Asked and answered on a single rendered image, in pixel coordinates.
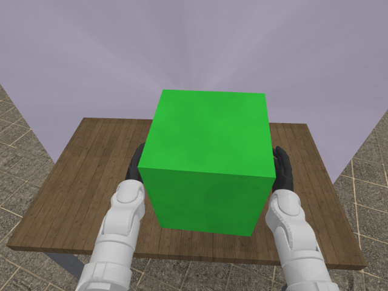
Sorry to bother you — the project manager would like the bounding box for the robot right forearm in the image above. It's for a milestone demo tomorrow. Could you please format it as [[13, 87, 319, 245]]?
[[266, 189, 340, 291]]

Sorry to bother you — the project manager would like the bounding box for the left robot hand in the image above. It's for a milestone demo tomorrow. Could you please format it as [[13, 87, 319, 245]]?
[[125, 142, 146, 184]]

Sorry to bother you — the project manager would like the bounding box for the robot left forearm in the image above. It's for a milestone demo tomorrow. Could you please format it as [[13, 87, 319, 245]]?
[[75, 179, 145, 291]]

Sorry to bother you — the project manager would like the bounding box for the table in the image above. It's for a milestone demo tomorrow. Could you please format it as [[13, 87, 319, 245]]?
[[6, 118, 368, 291]]

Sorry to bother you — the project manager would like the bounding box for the carton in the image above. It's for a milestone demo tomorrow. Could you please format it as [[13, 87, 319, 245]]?
[[138, 89, 276, 236]]

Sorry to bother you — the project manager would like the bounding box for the right robot hand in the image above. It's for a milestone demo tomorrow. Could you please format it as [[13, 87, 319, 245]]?
[[272, 146, 293, 194]]

